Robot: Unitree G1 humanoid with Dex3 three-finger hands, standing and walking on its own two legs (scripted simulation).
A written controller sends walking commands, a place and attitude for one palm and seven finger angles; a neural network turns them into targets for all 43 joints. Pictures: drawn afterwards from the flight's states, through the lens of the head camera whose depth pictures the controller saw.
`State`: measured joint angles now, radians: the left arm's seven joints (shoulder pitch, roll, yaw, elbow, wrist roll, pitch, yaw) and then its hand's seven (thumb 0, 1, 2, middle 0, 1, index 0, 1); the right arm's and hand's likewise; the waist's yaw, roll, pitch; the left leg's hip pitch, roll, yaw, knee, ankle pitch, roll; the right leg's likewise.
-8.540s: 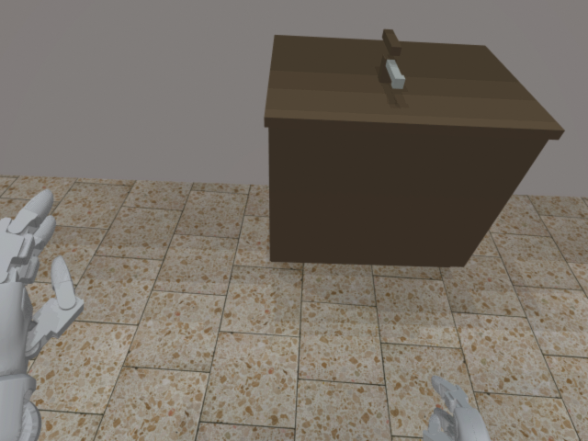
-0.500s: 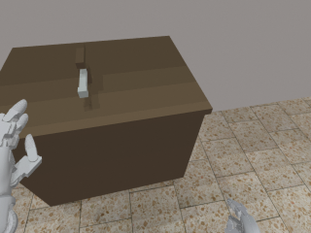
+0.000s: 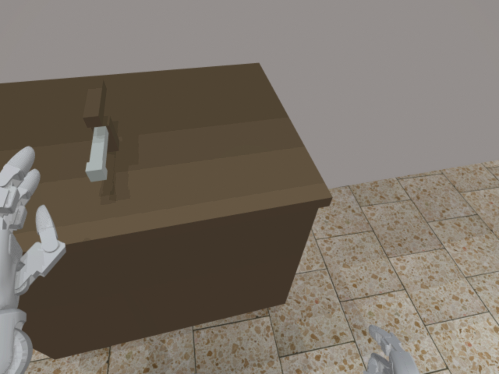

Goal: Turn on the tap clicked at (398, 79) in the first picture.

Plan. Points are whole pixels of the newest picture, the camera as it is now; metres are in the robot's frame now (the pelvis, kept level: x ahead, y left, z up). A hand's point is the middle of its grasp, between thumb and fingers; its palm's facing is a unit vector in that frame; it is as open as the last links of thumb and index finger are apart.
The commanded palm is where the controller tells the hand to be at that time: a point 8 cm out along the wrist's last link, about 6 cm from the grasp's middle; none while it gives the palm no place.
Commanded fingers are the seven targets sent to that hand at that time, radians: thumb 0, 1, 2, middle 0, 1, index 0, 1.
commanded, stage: shuffle to correct the standing spot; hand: left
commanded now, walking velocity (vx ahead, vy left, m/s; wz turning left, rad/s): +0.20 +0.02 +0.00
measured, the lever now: (96, 171) +0.42 +0.34 +0.06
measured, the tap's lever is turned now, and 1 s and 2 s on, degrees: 0 0 0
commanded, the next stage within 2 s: come to a stop and stand still in 0.22 s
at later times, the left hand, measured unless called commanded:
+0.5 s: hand (138, 180) +0.31 +0.19 +0.17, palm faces +0.42 -0.82 -0.39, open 7.4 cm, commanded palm +0.26 +0.23 +0.19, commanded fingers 0.00 0.90 0.90 -0.20 -0.30 -0.20 -0.30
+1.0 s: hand (131, 152) +0.35 +0.21 +0.19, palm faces +0.41 -0.83 -0.38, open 7.5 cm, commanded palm +0.28 +0.25 +0.19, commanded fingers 0.00 0.90 0.90 -0.20 -0.30 -0.20 -0.30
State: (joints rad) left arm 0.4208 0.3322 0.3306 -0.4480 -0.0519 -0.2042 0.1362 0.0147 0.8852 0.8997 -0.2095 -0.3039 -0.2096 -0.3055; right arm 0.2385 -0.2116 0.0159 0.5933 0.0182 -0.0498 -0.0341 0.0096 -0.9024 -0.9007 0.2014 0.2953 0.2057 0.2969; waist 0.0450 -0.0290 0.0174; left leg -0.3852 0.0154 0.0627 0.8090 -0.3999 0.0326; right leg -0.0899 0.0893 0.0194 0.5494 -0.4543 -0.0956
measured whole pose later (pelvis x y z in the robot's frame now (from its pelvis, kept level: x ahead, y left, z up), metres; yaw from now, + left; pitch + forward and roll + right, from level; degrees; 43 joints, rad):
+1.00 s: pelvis +0.12 -0.04 +0.01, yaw +1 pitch -1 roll -1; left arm 0.32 0.39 0.31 -0.43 -0.03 -0.18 0.13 0.02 0.88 0.90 -0.21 -0.30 -0.21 -0.31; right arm 0.24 -0.19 0.07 0.56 0.04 -0.10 -0.09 0.01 -0.90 -0.90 0.20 0.30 0.21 0.30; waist 0.06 0.01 0.07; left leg -0.28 0.03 0.03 0.54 -0.24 0.00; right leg -0.25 -0.02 -0.09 0.49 -0.21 0.00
